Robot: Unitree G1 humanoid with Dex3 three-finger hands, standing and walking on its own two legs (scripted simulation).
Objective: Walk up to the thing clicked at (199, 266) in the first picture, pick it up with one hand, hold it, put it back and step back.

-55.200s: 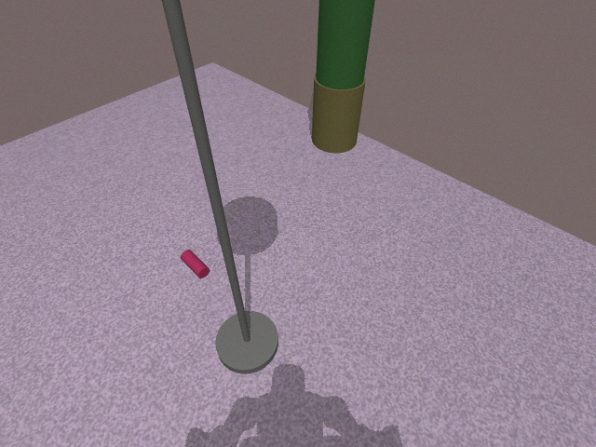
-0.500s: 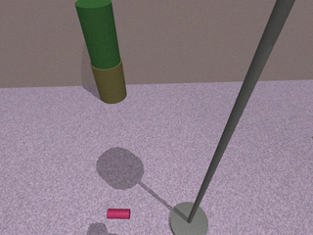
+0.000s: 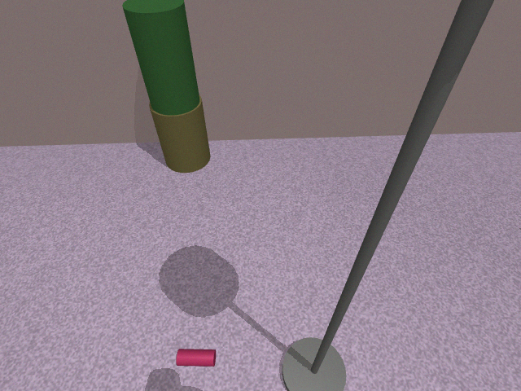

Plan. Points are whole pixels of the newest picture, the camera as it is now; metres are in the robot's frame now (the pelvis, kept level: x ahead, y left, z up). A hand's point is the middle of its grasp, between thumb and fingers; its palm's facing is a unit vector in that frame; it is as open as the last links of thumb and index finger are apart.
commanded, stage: stand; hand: left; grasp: from above
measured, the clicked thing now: (196, 357) +0.41 +0.24 -0.75
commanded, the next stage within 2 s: step back in 0.58 s
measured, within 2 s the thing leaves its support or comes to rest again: neither
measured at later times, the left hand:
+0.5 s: hand out of the picture +0.07 +0.25 -0.16, palm faces +0.01 -0.94 -0.33, open 7.4 cm
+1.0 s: hand out of the picture +0.09 +0.31 -0.18, palm faces -0.01 -0.93 -0.36, open 7.4 cm
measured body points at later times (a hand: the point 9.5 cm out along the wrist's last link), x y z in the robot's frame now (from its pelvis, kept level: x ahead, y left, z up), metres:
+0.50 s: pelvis +0.00 +0.00 +0.00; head +0.01 -0.01 +0.45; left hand +0.07 +0.30 -0.13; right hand +0.07 -0.30 -0.14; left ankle +0.01 +0.14 -0.75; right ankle -0.02 -0.13 -0.75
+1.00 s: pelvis -0.06 +0.05 -0.02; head +0.03 +0.08 +0.42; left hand +0.09 +0.36 -0.16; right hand +0.00 -0.27 -0.13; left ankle -0.05 +0.14 -0.75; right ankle -0.07 -0.10 -0.68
